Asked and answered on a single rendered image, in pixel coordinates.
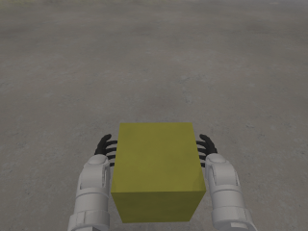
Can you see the right robot hand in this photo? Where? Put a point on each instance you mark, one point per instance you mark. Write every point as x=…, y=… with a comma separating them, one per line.
x=210, y=148

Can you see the left robot hand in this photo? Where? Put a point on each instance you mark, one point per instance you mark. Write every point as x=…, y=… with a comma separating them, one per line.
x=102, y=150

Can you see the carton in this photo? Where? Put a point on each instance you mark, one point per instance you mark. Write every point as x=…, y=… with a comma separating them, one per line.
x=157, y=173

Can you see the right robot forearm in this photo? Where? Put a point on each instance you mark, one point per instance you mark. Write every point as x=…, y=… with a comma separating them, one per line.
x=229, y=210

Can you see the left robot forearm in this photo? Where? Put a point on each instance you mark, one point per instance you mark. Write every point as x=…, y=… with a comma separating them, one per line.
x=92, y=196

